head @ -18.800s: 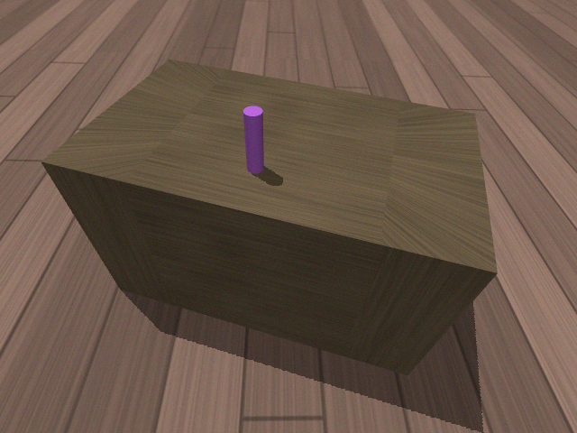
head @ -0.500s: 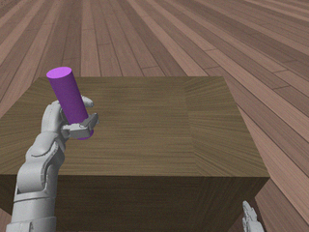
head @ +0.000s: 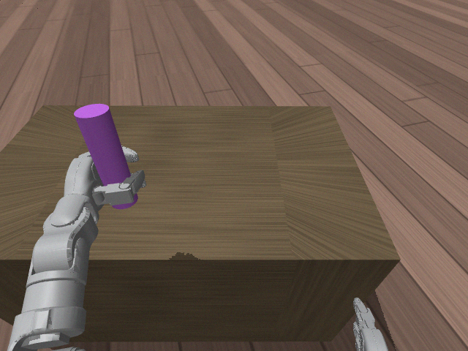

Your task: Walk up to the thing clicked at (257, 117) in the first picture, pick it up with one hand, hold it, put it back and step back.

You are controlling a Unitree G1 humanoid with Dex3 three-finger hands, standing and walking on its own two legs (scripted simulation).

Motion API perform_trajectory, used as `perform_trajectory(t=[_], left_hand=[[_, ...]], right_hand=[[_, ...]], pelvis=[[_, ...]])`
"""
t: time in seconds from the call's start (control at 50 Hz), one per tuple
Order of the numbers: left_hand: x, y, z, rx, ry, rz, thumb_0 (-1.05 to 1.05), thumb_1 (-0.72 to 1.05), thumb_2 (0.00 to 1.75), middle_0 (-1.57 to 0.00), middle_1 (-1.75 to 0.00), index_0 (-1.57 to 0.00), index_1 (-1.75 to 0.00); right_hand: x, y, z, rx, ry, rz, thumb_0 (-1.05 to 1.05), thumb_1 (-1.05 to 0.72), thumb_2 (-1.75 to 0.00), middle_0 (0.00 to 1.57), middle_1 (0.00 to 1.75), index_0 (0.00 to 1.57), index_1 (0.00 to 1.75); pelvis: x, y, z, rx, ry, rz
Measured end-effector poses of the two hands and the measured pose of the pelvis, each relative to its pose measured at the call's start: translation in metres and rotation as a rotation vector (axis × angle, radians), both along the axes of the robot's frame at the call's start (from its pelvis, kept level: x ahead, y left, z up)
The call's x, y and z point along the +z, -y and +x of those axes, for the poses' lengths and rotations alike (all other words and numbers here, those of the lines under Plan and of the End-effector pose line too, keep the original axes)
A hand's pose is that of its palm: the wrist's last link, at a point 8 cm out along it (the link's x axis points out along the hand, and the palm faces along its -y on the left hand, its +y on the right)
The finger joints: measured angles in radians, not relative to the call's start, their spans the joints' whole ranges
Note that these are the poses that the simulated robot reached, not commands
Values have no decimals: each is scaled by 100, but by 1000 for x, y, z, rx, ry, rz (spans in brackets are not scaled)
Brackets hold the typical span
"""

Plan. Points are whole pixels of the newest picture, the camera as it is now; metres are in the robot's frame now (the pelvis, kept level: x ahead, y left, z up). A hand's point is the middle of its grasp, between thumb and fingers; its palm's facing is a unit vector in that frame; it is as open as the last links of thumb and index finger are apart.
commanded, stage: crouch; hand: left
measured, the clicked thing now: (110, 160) +0.38 +0.19 +0.18
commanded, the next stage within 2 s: lower in 1.08 s
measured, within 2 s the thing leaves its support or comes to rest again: neither
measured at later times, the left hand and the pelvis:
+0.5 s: hand (139, 170) +0.46 +0.19 +0.08, palm faces +0.12 -0.99 +0.02, open 6.0 cm; pelvis +0.00 +0.00 -0.02, yaw -1 degrees
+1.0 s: hand (142, 172) +0.50 +0.20 +0.04, palm faces +0.12 -0.99 +0.01, open 6.0 cm; pelvis +0.00 +0.01 -0.04, yaw -2 degrees
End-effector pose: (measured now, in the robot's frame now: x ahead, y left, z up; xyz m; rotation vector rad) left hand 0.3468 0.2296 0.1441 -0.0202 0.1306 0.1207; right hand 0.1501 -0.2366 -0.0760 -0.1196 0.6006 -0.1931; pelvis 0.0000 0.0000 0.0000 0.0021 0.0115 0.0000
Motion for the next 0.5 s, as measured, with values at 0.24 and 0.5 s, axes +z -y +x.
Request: perform_trajectory(t=[0.24,0.5], left_hand=[[-29,-5,50,-11,51,6,-1,5,117,-95,-115,-97,-115],[-60,-9,82,3,56,0,-1,5,117,-95,-115,-97,-115]], right_hand=[[12,25,-12,-63,-1,-100,-1,56,-5,5,5,6,5],[2,26,-17,-73,-55,-115,-1,55,-5,5,5,6,5]], pelvis=[[-7,-3,-4,-10,-68,-7],[-20,-5,-4,-17,-156,-8]])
